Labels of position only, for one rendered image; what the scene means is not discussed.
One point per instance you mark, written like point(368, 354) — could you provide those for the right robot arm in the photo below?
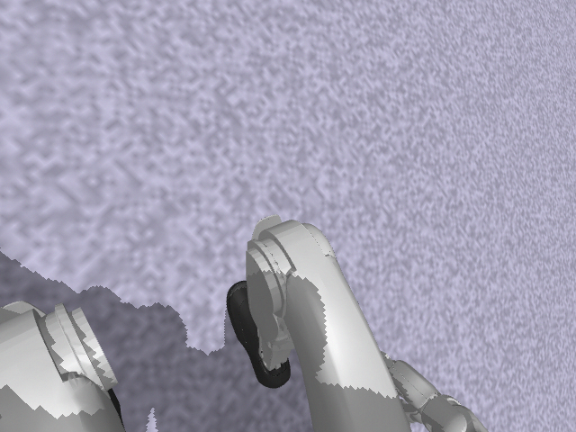
point(445, 414)

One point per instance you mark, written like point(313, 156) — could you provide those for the right robot foot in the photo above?
point(246, 332)

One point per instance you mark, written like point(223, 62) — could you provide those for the right robot hand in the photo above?
point(414, 388)

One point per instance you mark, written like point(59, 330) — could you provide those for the left robot foot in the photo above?
point(115, 403)

